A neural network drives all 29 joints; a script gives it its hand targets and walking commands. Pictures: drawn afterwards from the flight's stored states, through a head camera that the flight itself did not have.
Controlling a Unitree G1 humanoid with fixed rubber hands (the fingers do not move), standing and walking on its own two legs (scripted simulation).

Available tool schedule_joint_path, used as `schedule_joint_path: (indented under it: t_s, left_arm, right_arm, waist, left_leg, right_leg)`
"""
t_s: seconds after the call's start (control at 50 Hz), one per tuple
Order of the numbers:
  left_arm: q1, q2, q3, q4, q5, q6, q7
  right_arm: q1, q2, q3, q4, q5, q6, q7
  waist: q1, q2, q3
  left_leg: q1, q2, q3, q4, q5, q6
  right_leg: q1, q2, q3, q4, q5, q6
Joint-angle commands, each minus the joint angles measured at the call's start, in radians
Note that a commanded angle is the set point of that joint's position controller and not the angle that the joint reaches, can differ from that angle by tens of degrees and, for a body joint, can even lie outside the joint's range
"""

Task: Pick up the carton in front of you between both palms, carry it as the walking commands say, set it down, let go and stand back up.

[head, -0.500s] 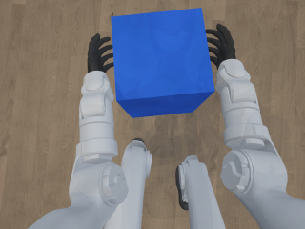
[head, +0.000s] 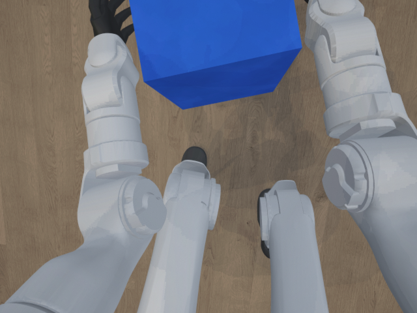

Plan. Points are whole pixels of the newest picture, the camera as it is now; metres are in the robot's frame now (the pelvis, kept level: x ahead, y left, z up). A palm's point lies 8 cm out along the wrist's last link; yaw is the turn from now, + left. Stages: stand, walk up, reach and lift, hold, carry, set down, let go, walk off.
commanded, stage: set down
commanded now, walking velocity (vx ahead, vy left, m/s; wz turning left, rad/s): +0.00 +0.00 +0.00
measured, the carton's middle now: (214, 32) +0.53 +0.12 -0.24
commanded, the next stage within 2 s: none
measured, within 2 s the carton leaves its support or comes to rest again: rests again in 1.48 s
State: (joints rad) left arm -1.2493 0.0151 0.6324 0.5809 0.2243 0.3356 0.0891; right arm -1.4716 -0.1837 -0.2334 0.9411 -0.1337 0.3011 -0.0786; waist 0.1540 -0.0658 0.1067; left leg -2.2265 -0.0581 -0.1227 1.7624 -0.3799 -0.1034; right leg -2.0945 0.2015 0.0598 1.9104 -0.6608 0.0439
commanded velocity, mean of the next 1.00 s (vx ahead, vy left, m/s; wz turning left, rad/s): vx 0.00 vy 0.00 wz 0.00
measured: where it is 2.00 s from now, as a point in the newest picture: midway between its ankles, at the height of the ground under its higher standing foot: (226, 213)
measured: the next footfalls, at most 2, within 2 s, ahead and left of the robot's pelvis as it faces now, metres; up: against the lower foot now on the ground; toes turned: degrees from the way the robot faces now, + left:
none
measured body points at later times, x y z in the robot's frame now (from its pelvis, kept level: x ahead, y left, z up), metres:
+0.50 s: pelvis +0.00 +0.00 -0.05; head +0.39 +0.01 +0.17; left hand +0.50 +0.28 -0.22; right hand +0.62 +0.00 -0.23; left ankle +0.14 +0.15 -0.43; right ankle +0.06 -0.11 -0.43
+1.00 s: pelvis +0.00 +0.00 -0.06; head +0.39 +0.00 +0.15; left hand +0.51 +0.29 -0.23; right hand +0.62 -0.01 -0.24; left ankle +0.14 +0.15 -0.43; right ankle +0.06 -0.11 -0.43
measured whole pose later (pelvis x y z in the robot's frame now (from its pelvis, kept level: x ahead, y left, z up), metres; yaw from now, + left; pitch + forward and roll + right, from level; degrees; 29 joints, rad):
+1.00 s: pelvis +0.00 +0.00 -0.06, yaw +1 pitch +43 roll +6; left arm -1.45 0.16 0.78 0.84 0.21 0.25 -0.05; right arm -1.75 -0.25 -0.17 1.15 -0.23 0.24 0.00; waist 0.20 -0.02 0.34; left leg -2.29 0.01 -0.03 1.98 -0.45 -0.10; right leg -2.21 0.18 0.07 2.17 -0.71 0.01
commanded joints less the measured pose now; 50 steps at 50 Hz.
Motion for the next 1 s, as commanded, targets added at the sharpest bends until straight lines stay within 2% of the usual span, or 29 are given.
schedule_joint_path:
  t_s: [0.0, 0.16, 0.22, 0.28, 0.38, 0.58, 0.98]
  left_arm:
    - [-0.705, -0.702, -0.495, 0.014, -0.157, -0.027, -0.267]
    - [-0.783, -0.606, -0.459, 0.028, -0.196, -0.046, -0.256]
    - [-0.805, -0.571, -0.426, 0.023, -0.199, -0.058, -0.258]
    - [-0.786, -0.583, -0.405, 0.043, -0.219, -0.072, -0.256]
    - [-0.768, -0.568, -0.362, 0.086, -0.198, -0.075, -0.27]
    - [-0.708, -0.506, -0.249, 0.186, -0.137, -0.078, -0.281]
    - [-0.551, -0.352, -0.071, 0.32, -0.045, -0.067, -0.278]
  right_arm:
    - [-0.55, 0.855, 0.331, -0.052, 0.131, -0.035, 0.2]
    - [-0.629, 0.769, 0.39, -0.015, 0.188, -0.053, 0.18]
    - [-0.645, 0.751, 0.411, -0.001, 0.197, -0.062, 0.181]
    - [-0.667, 0.75, 0.44, -0.013, 0.213, -0.078, 0.175]
    - [-0.579, 0.728, 0.376, 0.084, 0.144, -0.072, 0.175]
    - [-0.543, 0.645, 0.289, 0.169, 0.058, -0.063, 0.183]
    - [-0.416, 0.449, 0.162, 0.284, -0.082, -0.032, 0.204]
  waist:
    - [0.107, -0.079, -1.246]
    - [0.152, -0.112, -1.186]
    - [0.181, -0.164, -1.11]
    - [0.188, -0.19, -1.078]
    - [0.153, -0.193, -0.945]
    - [0.136, -0.211, -0.756]
    - [0.069, -0.2, -0.515]
  left_leg:
    - [0.935, -0.026, 0.256, 0.027, 0.366, 0.03]
    - [0.911, -0.006, 0.256, 0.12, 0.422, 0.034]
    - [0.808, -0.003, 0.249, 0.137, 0.413, 0.038]
    - [0.853, 0.0, 0.231, 0.161, 0.488, 0.049]
    - [0.735, 0.006, 0.229, 0.179, 0.42, 0.05]
    - [0.546, 0.008, 0.232, 0.184, 0.266, 0.053]
    - [0.395, 0.006, 0.208, 0.207, 0.138, 0.066]
  right_leg:
    - [0.354, 0.002, -0.115, -0.187, 0.313, 0.005]
    - [0.334, -0.01, -0.109, -0.087, 0.347, 0.005]
    - [0.354, -0.021, -0.093, -0.055, 0.379, -0.001]
    - [0.306, -0.026, -0.095, -0.038, 0.406, -0.001]
    - [0.281, -0.039, -0.075, -0.037, 0.392, -0.014]
    - [0.248, -0.053, -0.044, -0.04, 0.304, -0.033]
    - [0.186, -0.081, -0.003, -0.019, 0.257, -0.068]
